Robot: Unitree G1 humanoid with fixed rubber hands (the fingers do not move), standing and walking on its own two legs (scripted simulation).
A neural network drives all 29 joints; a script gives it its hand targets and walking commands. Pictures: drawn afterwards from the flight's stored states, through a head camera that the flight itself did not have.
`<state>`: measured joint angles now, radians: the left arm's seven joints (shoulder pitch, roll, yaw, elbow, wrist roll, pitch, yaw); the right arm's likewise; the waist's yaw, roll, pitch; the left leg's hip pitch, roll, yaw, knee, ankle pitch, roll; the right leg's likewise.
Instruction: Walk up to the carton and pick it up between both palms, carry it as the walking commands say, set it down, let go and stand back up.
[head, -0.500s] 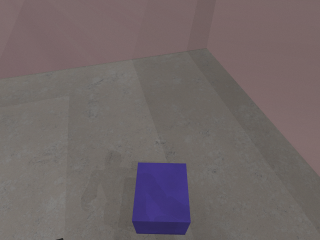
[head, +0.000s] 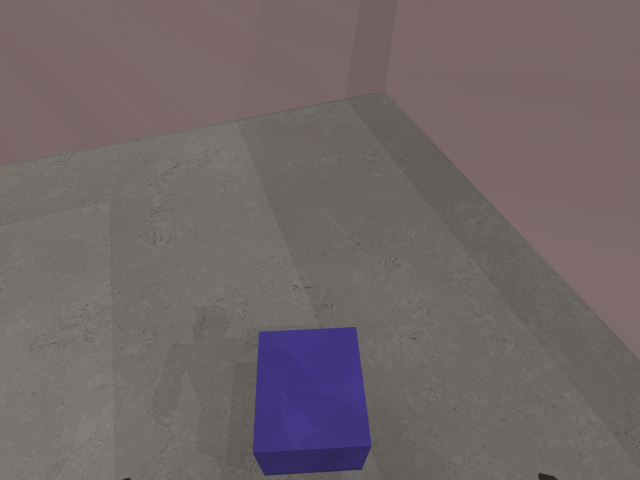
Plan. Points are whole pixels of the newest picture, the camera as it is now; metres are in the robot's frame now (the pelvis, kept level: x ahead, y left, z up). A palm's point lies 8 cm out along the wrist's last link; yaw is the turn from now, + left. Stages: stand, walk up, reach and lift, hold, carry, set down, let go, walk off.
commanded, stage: walk up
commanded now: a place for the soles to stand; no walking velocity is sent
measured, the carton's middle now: (310, 401) +0.43 +0.03 -0.64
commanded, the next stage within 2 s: reach and lift in 0.28 s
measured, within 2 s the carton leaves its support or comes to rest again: neither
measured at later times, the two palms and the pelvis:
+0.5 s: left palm out of the picture +0.14 +0.28 -0.12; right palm out of the picture +0.15 -0.27 -0.12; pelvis -0.02 +0.01 -0.02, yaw +4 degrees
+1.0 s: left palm (165, 429) +0.24 +0.25 -0.18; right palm (494, 422) +0.24 -0.26 -0.18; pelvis -0.10 +0.00 -0.09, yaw +5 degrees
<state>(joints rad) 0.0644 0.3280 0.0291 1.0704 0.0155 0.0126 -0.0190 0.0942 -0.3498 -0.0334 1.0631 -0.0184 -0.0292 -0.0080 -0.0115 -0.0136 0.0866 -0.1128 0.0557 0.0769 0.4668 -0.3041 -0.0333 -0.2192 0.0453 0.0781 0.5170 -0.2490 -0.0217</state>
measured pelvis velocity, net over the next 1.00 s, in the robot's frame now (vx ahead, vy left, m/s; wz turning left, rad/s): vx -0.10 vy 0.00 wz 0.09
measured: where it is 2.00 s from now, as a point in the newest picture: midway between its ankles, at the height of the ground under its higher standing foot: outside the picture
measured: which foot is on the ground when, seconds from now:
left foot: down 0.00-1.00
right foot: down 0.00-1.00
